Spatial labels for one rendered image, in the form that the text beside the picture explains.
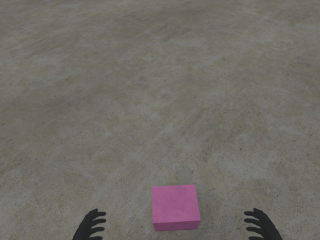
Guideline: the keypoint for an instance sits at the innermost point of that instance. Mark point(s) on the carton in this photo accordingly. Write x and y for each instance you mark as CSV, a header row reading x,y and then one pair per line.
x,y
175,208

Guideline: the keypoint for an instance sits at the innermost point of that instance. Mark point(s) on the robot right hand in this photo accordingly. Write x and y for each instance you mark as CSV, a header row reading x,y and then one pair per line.
x,y
267,228

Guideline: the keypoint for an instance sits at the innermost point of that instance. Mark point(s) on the robot left hand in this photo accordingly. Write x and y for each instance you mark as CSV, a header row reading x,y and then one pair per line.
x,y
85,229

